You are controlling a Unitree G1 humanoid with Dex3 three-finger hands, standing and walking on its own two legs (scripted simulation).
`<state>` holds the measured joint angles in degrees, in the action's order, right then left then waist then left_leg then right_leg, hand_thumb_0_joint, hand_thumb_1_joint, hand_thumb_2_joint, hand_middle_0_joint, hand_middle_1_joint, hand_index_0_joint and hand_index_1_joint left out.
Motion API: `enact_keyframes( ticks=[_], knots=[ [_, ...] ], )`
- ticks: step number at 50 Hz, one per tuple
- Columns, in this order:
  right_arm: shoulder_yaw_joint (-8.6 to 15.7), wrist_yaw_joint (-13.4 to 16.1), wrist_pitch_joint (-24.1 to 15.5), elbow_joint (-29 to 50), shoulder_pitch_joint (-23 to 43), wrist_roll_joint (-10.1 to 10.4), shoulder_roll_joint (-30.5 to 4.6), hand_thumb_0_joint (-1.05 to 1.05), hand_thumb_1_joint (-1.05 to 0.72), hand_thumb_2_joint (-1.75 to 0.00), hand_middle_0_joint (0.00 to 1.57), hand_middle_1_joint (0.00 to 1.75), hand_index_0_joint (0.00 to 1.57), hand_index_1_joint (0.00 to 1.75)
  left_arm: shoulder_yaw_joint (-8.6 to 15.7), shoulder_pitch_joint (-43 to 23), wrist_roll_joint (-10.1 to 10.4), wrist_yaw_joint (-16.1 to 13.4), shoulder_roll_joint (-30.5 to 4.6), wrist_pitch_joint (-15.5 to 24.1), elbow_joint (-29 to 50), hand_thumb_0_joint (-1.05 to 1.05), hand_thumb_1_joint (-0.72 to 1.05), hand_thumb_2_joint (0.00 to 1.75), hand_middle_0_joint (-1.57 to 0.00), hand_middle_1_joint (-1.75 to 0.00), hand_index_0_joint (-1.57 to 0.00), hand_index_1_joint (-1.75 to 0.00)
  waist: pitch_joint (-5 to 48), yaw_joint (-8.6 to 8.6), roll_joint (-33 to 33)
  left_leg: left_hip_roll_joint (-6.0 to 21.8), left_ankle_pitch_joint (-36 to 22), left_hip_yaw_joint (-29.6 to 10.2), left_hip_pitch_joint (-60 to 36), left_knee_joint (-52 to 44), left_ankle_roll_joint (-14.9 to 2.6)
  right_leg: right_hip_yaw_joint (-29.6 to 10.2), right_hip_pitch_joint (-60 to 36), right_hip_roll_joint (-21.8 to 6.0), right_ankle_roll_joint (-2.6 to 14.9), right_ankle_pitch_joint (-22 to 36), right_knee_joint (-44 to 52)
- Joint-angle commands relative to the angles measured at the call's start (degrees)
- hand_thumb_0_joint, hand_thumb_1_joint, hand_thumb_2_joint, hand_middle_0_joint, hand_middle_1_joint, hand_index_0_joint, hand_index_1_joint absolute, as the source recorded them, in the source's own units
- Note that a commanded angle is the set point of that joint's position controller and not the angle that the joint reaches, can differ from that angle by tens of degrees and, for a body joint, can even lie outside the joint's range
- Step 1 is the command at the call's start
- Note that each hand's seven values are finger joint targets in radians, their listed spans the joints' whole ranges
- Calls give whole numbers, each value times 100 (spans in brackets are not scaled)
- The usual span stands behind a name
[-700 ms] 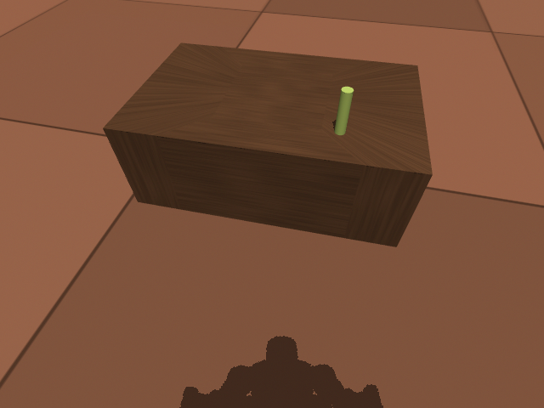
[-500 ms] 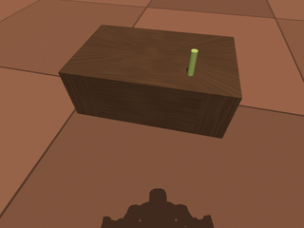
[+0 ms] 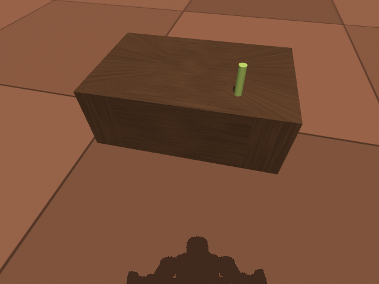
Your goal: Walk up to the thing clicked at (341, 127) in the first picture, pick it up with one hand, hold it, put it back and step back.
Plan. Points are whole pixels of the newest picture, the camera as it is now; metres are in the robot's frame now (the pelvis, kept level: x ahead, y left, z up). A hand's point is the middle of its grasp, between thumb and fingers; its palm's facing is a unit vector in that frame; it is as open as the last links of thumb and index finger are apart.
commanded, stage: stand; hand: left
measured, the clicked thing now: (240, 80) +1.11 -0.26 -0.24
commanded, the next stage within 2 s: walk up in 0.42 s
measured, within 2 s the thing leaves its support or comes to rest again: neither
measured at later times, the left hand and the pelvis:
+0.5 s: hand out of the picture +0.07 +0.25 -0.16, palm faces -0.06 -0.94 -0.33, open 7.4 cm; pelvis +0.00 +0.00 +0.00, yaw -2 degrees
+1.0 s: hand (139, 269) +0.20 +0.14 -0.16, palm faces -0.16 -0.93 -0.32, open 7.4 cm; pelvis +0.13 -0.11 -0.02, yaw -10 degrees
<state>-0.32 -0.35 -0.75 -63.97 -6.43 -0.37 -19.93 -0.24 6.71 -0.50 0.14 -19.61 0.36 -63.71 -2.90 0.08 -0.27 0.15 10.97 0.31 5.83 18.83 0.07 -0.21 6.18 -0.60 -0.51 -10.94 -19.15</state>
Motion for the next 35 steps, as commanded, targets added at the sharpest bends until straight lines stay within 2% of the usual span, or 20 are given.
enact_keyframes(
  ticks=[1, 13, 20, 21, 22, 23, 24, 25, 26, 27, 28, 31, 33, 34, 35],
  knots=[
    [258, 83, -106, 355, 218, -11, -1205, 0, -90, -90, 20, 30, 20, 30, 234, -182, -3, -78, -1215, 152, 355, 0, 90, 90, -20, -30, -20, -30, 376, 1, 28, 695, -854, -522, -66, -228, -162, -484, -15, -661, 179, 908, 296],
    [263, 88, -108, 377, 220, -11, -1209, 0, -90, -90, 20, 30, 20, 30, 240, -185, -8, -76, -1242, 149, 372, 0, 90, 90, -20, -30, -20, -30, 419, 2, 63, 713, -858, -513, -91, -232, -164, -511, -41, -674, 196, 953, 289],
    [246, 92, -115, 370, 209, -11, -1207, 0, -90, -90, 20, 30, 20, 30, 248, -168, 1, -64, -1243, 130, 348, 0, 90, 90, -20, -30, -20, -30, 356, 10, 21, 710, -780, -536, -65, -294, -140, -506, -12, -662, 204, 783, 259],
    [683, 83, -272, 594, -424, -132, -1900, 0, -90, -90, 20, 30, 20, 30, 648, 48, -217, 162, -1671, 61, 836, 0, 90, 90, -20, -30, -20, -30, 716, -236, 208, 841, 1791, -733, -884, -80, -592, -404, 907, -173, 336, -1496, -447],
    [835, 102, -320, 395, -928, -174, -2180, 0, -90, -90, 20, 30, 20, 30, 648, -338, -258, 268, -1560, -22, 907, 0, 90, 90, -20, -30, -20, -30, 283, -523, -344, 1470, 3104, -1518, -1338, -667, -946, -69, 2318, 35, 264, -1982, -1544],
    [991, 131, -367, 473, -1062, -189, -2417, 0, -90, -90, 20, 30, 20, 30, 700, -701, -337, 343, -1523, -88, 1149, 0, 90, 90, -20, -30, -20, -30, -186, -673, -687, 2330, 3315, -2341, -1131, -1127, -1307, -339, 3283, -113, 198, -1784, -2800],
    [1018, 153, -423, 687, -877, -165, -2408, 0, -90, -90, 20, 30, 20, 30, 745, -597, -322, 382, -1559, -102, 1254, 0, 90, 90, -20, -30, -20, -30, -393, -513, -409, 2713, 3101, -2542, -707, -1166, -1481, -815, 3434, -415, 219, -1616, -3350],
    [981, 159, -477, 805, -686, -159, -2213, 0, -90, -90, 20, 30, 20, 30, 756, -346, -258, 433, -1574, -82, 1232, 0, 90, 90, -20, -30, -20, -30, -343, -297, -123, 2549, 2671, -2254, -475, -1115, -1365, -1032, 3241, -530, 222, -1356, -3523],
    [946, 149, -507, 923, -462, -163, -2103, 0, -90, -90, 20, 30, 20, 30, 768, -64, -207, 487, -1543, -71, 1215, 0, 90, 90, -20, -30, -20, -30, -223, -93, -234, 2365, 2391, -1881, -491, -1043, -1273, -1050, 3085, -624, 199, -1177, -3470],
    [938, 131, -513, 1045, -310, -207, -2032, 0, -90, -90, 20, 30, 20, 30, 778, 101, -190, 551, -1508, -73, 1224, 0, 90, 90, -20, -30, -20, -30, -207, -18, -390, 2162, 2195, -1487, -371, -989, -1201, -926, 2899, -639, 157, -1140, -3262],
    [944, 98, -509, 1133, -227, -238, -1998, 0, -90, -90, 20, 30, 20, 30, 785, 178, -197, 616, -1489, -74, 1239, 0, 90, 90, -20, -30, -20, -30, -213, -31, -604, 1981, 1887, -1037, -210, -959, -1148, -624, 2633, -586, 93, -1120, -2951],
    [983, 49, -510, 1256, -238, -294, -2033, 0, -90, -90, 20, 30, 20, 30, 780, 20, -203, 720, -1389, -57, 1412, 0, 90, 90, -20, -30, -20, -30, -337, -87, -969, 1644, 1724, -276, 479, -745, -968, -128, 1764, -523, 62, -967, -2120],
    [1001, 35, -479, 1325, -29, -291, -2087, 0, -90, -90, 20, 30, 20, 30, 822, 435, -202, 703, -1432, -40, 1301, 0, 90, 90, -20, -30, -20, -30, -226, 145, -966, 1569, 1906, -35, 968, -389, -874, 185, 953, -411, 133, -643, -1947],
    [982, 22, -446, 1357, 69, -282, -2051, 0, -90, -90, 20, 30, 20, 30, 824, 758, -208, 677, -1408, -19, 1210, 0, 90, 90, -20, -30, -20, -30, -140, 316, -740, 1415, 1920, 229, 1107, 88, -818, 462, 546, -272, 141, -314, -1613],
    [936, 33, -391, 1365, 10, -284, -1889, 0, -90, -90, 20, 30, 20, 30, 880, 1131, -219, 631, -1493, 27, 1041, 0, 90, 90, -20, -30, -20, -30, 11, 458, -188, 1186, 2099, 460, 1510, 882, -710, 630, -104, -20, 120, -284, -1469]
  ],
)
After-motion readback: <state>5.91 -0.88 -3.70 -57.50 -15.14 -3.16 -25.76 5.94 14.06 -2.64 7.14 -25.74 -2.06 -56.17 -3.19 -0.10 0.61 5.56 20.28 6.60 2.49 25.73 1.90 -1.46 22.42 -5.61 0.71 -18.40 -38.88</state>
